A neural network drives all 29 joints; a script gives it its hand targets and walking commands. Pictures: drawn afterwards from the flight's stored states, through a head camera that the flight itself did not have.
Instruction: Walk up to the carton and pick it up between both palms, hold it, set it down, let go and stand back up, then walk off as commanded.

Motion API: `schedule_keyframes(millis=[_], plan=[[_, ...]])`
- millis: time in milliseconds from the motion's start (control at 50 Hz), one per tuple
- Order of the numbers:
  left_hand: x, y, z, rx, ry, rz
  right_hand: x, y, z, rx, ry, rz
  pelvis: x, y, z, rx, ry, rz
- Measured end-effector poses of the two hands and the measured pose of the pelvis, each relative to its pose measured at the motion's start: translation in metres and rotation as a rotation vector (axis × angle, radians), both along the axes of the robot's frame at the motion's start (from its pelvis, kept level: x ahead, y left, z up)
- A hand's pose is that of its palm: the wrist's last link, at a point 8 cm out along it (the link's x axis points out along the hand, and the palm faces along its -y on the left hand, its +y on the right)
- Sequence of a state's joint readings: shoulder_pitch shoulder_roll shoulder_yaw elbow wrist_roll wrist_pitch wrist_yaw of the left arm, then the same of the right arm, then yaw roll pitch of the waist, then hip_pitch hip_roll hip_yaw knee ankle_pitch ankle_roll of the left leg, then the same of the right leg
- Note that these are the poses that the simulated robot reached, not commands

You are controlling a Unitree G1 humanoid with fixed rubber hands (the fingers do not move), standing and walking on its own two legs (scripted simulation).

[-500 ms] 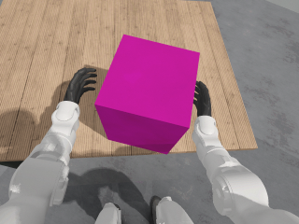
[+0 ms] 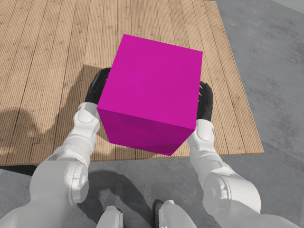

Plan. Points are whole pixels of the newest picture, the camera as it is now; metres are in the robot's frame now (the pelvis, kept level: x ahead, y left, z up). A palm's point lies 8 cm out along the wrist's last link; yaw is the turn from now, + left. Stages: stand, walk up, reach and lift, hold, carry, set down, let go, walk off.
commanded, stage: reach and lift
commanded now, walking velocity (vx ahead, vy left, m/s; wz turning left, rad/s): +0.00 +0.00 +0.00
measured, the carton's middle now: (150, 103) +0.44 -0.02 -0.02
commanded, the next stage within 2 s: none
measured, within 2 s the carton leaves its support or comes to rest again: leaves its support in 1.60 s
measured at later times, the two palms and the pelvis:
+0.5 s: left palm (96, 97) +0.45 +0.12 +0.00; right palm (203, 114) +0.39 -0.16 +0.00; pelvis +0.00 +0.00 +0.00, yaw +0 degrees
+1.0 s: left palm (96, 97) +0.45 +0.12 +0.00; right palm (203, 114) +0.39 -0.16 +0.00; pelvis +0.00 +0.00 +0.00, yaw -1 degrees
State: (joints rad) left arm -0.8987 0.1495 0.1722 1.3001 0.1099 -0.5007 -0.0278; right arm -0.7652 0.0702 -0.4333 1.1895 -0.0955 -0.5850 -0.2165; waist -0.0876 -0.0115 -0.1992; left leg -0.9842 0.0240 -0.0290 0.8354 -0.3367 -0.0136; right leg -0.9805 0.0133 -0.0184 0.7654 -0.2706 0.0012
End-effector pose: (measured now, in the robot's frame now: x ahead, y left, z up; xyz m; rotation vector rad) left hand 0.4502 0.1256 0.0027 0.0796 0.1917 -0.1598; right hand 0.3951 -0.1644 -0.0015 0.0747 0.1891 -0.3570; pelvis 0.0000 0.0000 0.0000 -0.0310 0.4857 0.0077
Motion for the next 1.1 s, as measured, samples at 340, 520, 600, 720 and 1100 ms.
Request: schedule_keyframes(millis=[340,520,600,720,1100], plan=[[-0.0008,-0.0013,-0.0031,-0.023,-0.025,0.012,-0.0012,-0.0005,-0.0004,-0.038,-0.012,0.007,0.0030,-0.0008,0.0007,-0.006,0.004,-0.001],[-0.0005,-0.0013,-0.0039,-0.028,-0.030,0.012,-0.0012,-0.0003,-0.0003,-0.042,-0.012,0.006,0.0040,-0.0003,0.0012,-0.010,0.006,-0.002],[-0.0004,-0.0013,-0.0041,-0.030,-0.031,0.012,-0.0013,-0.0002,-0.0003,-0.043,-0.011,0.005,0.0042,-0.0001,0.0013,-0.011,0.006,-0.003],[-0.0002,-0.0013,-0.0043,-0.031,-0.031,0.012,-0.0013,-0.0001,-0.0003,-0.044,-0.011,0.004,0.0045,0.0001,0.0014,-0.012,0.007,-0.003],[0.0002,-0.0015,-0.0047,-0.032,-0.032,0.013,-0.0015,0.0000,-0.0006,-0.044,-0.013,0.004,0.0050,0.0002,0.0015,-0.013,0.008,-0.004]])
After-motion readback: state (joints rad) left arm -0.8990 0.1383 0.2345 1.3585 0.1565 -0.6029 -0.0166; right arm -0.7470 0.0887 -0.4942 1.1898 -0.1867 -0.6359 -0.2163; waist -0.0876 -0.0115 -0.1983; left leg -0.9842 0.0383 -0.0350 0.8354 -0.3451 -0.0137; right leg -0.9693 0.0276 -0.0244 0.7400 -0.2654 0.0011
